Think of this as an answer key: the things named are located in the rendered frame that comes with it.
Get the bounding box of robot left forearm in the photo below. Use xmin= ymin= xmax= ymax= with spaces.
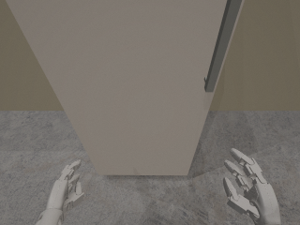
xmin=35 ymin=208 xmax=64 ymax=225

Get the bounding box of left robot hand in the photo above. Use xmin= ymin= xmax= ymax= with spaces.
xmin=45 ymin=159 xmax=84 ymax=214

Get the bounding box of right robot hand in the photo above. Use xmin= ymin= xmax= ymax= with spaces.
xmin=223 ymin=148 xmax=281 ymax=225

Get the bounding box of fridge door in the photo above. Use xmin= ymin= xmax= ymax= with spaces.
xmin=6 ymin=0 xmax=244 ymax=176

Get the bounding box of handle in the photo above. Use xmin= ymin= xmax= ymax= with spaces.
xmin=204 ymin=0 xmax=242 ymax=93

